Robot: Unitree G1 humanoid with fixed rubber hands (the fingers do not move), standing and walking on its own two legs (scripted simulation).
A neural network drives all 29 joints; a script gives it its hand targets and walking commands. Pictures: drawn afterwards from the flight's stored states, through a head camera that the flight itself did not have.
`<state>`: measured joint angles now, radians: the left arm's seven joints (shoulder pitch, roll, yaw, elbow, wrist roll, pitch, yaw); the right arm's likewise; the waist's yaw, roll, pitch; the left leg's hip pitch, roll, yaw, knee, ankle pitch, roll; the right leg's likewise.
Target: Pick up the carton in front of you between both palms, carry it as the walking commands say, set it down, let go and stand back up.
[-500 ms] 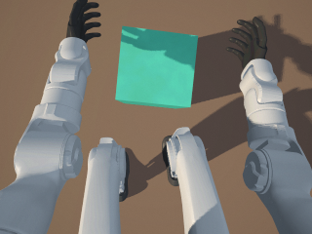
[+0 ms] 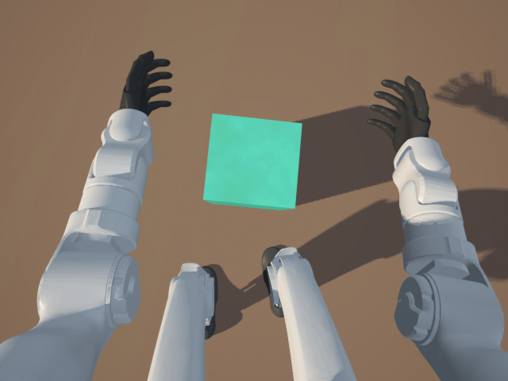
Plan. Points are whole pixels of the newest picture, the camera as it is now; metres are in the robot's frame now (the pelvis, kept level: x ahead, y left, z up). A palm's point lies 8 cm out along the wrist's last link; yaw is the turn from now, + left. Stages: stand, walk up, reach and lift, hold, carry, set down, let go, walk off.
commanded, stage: let go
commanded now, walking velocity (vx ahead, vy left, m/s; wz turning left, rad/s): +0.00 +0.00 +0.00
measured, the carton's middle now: (250, 168) +0.46 -0.06 -0.48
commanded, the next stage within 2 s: stand in 1.32 s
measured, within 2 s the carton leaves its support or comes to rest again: neither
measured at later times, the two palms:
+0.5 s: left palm (68, 193) +0.38 +0.16 +0.02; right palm (492, 195) +0.33 -0.28 +0.03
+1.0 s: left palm out of the picture +0.26 +0.25 +0.10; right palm (506, 299) +0.25 -0.21 +0.10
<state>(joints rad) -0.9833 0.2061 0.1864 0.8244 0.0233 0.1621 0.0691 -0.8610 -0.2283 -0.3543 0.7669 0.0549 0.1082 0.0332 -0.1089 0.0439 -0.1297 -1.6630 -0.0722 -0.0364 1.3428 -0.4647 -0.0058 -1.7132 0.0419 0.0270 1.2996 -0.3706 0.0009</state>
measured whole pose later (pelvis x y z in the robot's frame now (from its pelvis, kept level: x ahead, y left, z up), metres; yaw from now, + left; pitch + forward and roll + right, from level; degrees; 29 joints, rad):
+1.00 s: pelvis +0.09 +0.02 +0.17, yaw -1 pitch +0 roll -1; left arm 0.24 0.21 0.04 0.44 0.00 0.07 -0.05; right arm 0.23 -0.22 -0.04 0.44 0.01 0.08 0.08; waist 0.00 0.03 0.05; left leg -0.13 -0.05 -0.04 0.45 -0.31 0.05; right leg -0.19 0.02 0.06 0.42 -0.23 0.02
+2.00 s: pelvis +0.10 -0.02 +0.17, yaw +0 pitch -1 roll +0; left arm 0.16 0.33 0.04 0.85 0.03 0.00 0.02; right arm 0.18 -0.36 -0.02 0.79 -0.03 0.00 -0.03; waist 0.01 0.02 0.01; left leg -0.11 -0.01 -0.08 0.45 -0.32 -0.01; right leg -0.17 0.05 0.01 0.45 -0.27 -0.04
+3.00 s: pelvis +0.08 -0.01 +0.17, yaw +0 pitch -3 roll +0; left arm 0.11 0.38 0.01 1.04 0.01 -0.01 0.01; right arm 0.15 -0.39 0.01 0.98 -0.02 -0.02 -0.02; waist 0.01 0.02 0.03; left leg -0.07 -0.02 -0.07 0.34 -0.23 0.00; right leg -0.13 0.03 0.02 0.35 -0.18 -0.02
